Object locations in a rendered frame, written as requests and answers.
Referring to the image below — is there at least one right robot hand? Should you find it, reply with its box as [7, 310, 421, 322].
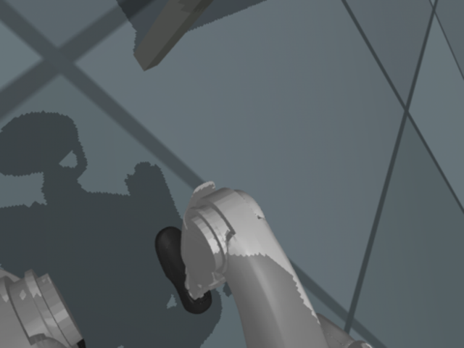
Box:
[316, 313, 355, 348]

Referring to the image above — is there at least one right robot foot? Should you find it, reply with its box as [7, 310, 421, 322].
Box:
[155, 226, 212, 314]

